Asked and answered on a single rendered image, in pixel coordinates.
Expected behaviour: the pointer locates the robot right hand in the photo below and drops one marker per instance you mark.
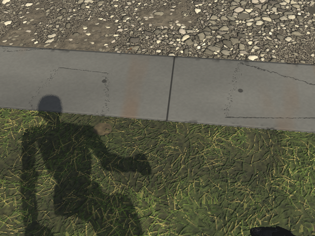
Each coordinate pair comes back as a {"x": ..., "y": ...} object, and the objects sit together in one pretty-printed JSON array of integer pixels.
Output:
[{"x": 270, "y": 231}]

